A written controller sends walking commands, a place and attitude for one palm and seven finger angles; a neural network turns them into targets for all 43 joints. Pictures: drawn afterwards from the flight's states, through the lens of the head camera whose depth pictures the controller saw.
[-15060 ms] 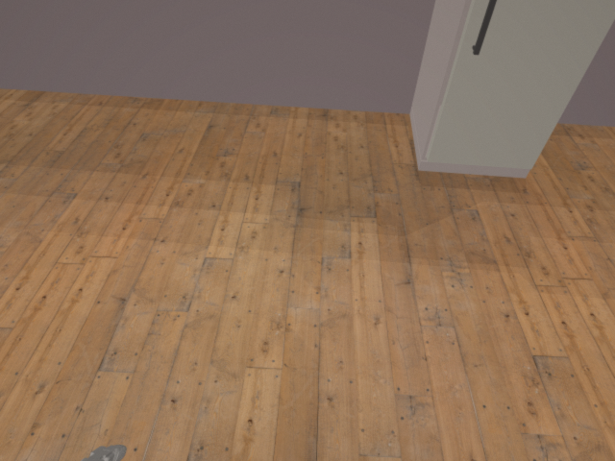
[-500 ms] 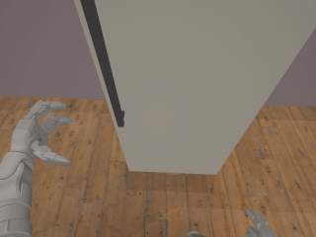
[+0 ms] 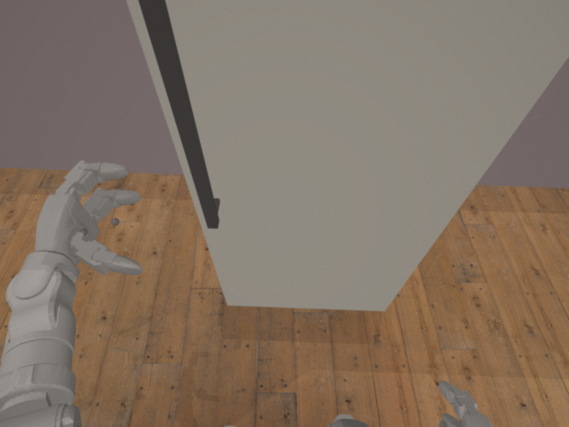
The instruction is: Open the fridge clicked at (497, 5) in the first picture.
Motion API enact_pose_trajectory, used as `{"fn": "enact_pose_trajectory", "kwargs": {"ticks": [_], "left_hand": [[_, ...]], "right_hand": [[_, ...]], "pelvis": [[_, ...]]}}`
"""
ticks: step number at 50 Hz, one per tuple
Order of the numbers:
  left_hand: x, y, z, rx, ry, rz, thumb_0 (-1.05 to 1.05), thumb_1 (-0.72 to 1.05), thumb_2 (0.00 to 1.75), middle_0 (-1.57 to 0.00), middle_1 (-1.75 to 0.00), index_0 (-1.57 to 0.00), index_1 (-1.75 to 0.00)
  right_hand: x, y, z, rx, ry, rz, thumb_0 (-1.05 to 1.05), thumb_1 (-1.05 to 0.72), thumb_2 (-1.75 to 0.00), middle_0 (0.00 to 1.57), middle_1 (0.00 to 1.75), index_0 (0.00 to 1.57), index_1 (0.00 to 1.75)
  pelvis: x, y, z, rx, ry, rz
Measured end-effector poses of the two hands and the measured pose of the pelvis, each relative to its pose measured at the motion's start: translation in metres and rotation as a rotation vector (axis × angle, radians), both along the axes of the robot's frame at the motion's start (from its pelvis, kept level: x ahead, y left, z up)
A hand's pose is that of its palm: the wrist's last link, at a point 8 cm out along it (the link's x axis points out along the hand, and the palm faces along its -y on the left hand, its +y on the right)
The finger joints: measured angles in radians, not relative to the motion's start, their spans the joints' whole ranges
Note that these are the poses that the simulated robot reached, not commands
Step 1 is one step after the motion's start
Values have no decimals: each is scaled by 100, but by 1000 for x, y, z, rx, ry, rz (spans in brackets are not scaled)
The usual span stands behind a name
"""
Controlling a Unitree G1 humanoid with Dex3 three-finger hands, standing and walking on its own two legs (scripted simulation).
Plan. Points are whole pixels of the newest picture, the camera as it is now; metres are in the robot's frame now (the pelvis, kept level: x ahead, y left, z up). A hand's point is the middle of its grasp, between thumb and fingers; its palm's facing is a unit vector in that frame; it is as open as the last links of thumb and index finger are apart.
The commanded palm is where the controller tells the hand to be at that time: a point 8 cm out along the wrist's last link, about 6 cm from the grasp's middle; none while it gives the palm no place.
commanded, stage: move the hooked fingers beside the handle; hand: left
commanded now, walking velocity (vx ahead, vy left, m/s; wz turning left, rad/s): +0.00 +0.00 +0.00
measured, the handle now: (194, 135) +0.49 +0.15 +0.12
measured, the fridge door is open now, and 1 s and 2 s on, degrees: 0 0 0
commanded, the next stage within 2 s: none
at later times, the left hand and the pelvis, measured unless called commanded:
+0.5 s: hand (143, 196) +0.42 +0.22 +0.08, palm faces -0.02 -1.00 -0.01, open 14.0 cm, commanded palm +0.39 +0.26 +0.08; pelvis +0.00 +0.01 -0.01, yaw +0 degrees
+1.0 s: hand (144, 197) +0.41 +0.21 +0.08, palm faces -0.03 -1.00 -0.02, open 14.0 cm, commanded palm +0.38 +0.25 +0.07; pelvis -0.01 +0.00 -0.01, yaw +0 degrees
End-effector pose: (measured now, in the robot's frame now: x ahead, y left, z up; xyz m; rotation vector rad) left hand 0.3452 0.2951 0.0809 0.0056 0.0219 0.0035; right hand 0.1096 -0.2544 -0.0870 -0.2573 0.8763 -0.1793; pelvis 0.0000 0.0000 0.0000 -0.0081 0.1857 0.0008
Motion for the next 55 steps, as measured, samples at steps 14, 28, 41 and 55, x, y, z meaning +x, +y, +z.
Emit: {"fn": "enact_pose_trajectory", "kwargs": {"ticks": [14, 28, 41, 55], "left_hand": [[33, -20, -4, -3, 2, -43, -1, -50, 30, -30, -120, -30, -120], [55, -30, -3, 10, -4, -39, -1, -50, 30, -29, -120, -30, -120], [60, -32, -7, 0, 2, -7, -1, -50, 30, -30, -120, -30, -120], [45, -41, -3, -17, -12, -50, -1, -50, 30, -30, -120, -30, -120]], "right_hand": [[-23, 3, -10, -2, 92, -28, 1, -91, -90, 20, 30, 20, 30], [-56, 2, -19, 9, 196, -72, 1, -91, -90, 20, 30, 20, 30], [-68, -3, -20, 22, 218, -107, 0, -91, -90, 20, 30, 20, 30], [-45, -4, -18, 10, 171, -59, 0, -91, -90, 20, 30, 20, 30]], "pelvis": [[-3, 6, -3, -4, 27, 1], [-5, 7, -6, -7, 45, -3], [-5, 4, -6, 2, 55, -24], [-10, 2, -6, -4, 36, 3]]}}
